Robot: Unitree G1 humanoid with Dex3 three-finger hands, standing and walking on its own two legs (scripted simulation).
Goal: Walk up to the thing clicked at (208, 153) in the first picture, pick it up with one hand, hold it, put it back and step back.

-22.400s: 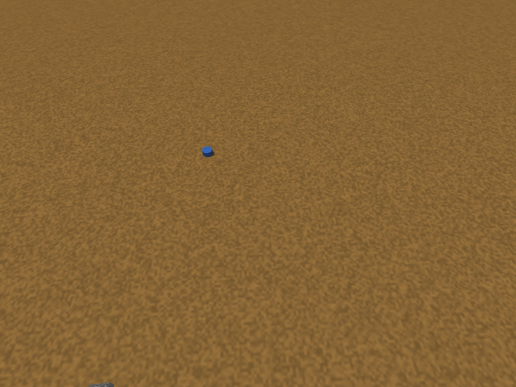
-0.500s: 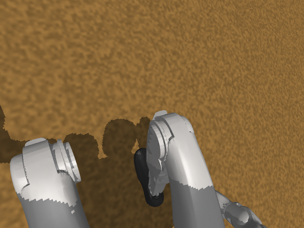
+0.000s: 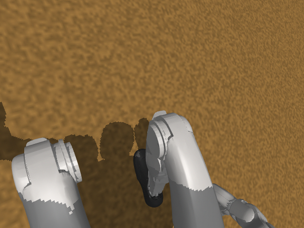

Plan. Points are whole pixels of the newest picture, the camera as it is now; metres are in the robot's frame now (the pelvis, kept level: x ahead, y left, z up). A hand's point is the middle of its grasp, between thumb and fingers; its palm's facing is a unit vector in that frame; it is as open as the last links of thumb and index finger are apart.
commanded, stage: close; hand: left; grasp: from above
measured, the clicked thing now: out of the picture +0.37 +0.35 -0.27
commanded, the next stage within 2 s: settle in 1.00 s
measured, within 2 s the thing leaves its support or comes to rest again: leaves its support in 1.48 s
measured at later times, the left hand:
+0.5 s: hand out of the picture +0.37 +0.34 -0.25, palm faces -0.43 -0.19 -0.88, open 11.2 cm
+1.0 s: hand out of the picture +0.37 +0.34 -0.24, palm faces -0.43 -0.19 -0.88, open 9.5 cm
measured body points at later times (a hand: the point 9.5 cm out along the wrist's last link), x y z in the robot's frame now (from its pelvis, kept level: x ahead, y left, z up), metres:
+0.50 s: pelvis +0.00 +0.00 +0.00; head +0.24 +0.14 +0.35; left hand +0.39 +0.35 -0.20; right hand +0.10 -0.25 -0.06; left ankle +0.06 +0.12 -0.25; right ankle +0.12 -0.14 -0.25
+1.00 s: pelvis +0.00 +0.00 +0.01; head +0.24 +0.14 +0.36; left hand +0.39 +0.35 -0.19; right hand +0.10 -0.25 -0.06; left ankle +0.06 +0.12 -0.25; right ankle +0.12 -0.14 -0.25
